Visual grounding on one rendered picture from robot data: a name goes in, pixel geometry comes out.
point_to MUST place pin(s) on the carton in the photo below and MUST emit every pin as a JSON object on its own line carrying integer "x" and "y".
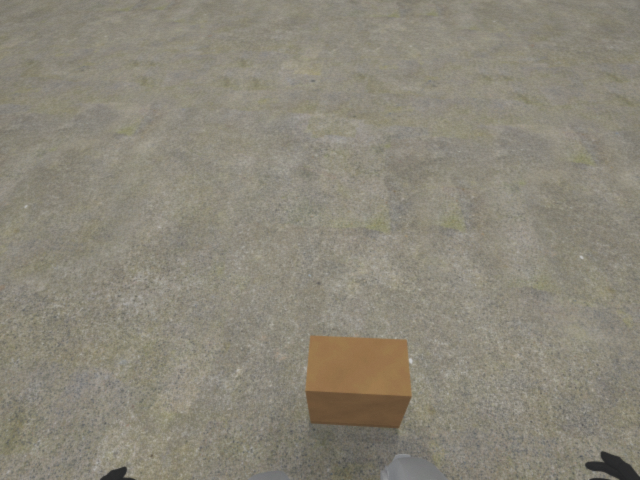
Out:
{"x": 358, "y": 381}

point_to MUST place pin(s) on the robot right hand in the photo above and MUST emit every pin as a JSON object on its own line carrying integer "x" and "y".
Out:
{"x": 614, "y": 466}

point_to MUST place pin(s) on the right robot thigh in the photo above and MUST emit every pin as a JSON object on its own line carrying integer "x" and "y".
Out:
{"x": 411, "y": 468}

